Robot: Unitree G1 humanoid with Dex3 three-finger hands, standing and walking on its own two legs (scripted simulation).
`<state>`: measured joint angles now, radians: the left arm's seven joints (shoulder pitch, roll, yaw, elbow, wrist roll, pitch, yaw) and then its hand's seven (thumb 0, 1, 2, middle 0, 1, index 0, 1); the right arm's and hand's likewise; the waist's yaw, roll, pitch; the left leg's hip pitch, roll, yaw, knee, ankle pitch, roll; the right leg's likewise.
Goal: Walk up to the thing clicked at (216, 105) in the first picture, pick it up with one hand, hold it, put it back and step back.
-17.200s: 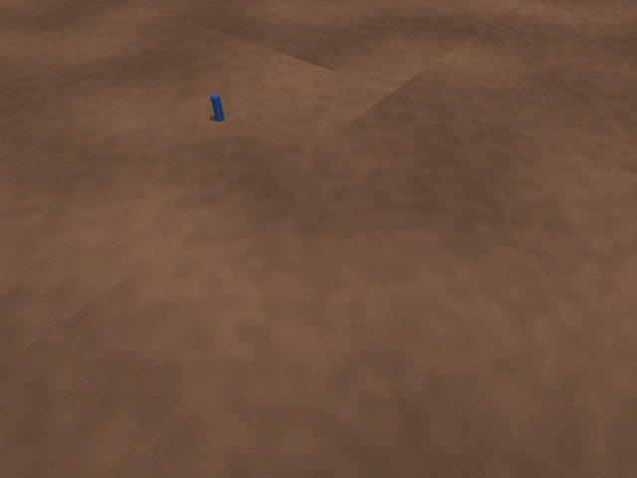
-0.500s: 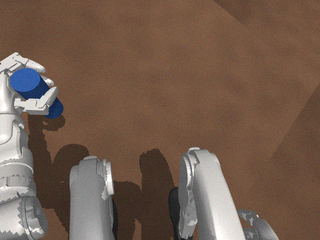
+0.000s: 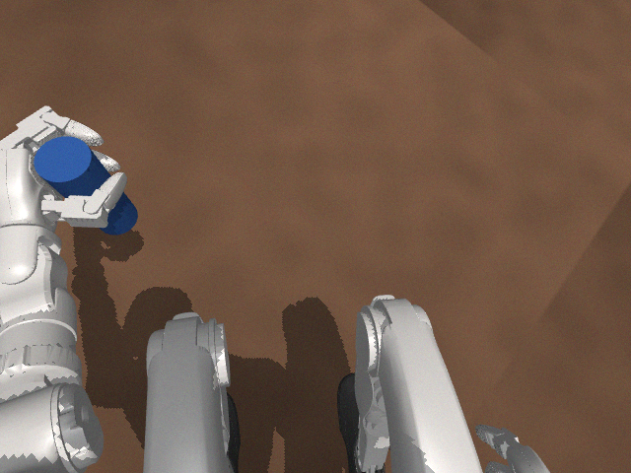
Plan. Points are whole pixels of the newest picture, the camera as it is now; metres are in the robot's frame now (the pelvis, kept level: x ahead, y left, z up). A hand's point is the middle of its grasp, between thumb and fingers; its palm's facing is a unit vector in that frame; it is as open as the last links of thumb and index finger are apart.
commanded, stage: lift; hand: left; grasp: from the side
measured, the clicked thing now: (94, 192) +0.47 +0.25 -0.05
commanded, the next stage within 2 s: hold in 1.90 s
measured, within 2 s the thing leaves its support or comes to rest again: neither
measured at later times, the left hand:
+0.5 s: hand (12, 153) +0.43 +0.25 +0.11, palm faces +0.13 -0.99 -0.04, open 7.6 cm
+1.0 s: hand out of the picture +0.39 +0.23 +0.28, palm faces +0.15 -0.99 -0.03, open 7.6 cm
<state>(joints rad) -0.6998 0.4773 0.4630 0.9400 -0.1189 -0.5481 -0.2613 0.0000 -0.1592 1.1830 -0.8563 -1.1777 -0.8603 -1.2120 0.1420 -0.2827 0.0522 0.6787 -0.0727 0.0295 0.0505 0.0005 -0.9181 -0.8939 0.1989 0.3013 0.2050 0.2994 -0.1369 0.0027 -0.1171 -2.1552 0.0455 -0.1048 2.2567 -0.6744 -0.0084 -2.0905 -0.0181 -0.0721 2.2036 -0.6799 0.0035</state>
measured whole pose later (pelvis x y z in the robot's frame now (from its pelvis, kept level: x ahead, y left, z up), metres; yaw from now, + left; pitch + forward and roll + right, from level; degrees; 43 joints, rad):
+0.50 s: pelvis +0.01 +0.00 +0.10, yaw +2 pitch +32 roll -5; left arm -0.45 0.36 0.36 0.57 -0.18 -0.38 -0.23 0.00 -0.16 1.19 -0.86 -1.18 -0.86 -1.21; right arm 0.14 -0.26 0.00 0.63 0.01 0.00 -0.01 0.00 -0.91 -0.89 0.20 0.30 0.20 0.30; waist -0.06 0.02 -0.19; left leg -1.86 0.05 -0.07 1.96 -0.67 0.00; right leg -1.81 -0.02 -0.06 1.91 -0.67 0.01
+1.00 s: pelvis +0.05 +0.01 +0.25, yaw +4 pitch +22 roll -4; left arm -0.19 0.28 0.21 0.36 -0.19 -0.28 -0.12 0.00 -0.16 1.19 -0.86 -1.18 -0.86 -1.21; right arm 0.18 -0.23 0.00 0.62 0.04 -0.06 -0.04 0.00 -0.91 -0.89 0.20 0.30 0.21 0.30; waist -0.04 0.02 -0.17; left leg -1.24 0.05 -0.05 1.44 -0.58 0.00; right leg -1.18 -0.02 -0.06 1.38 -0.58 0.01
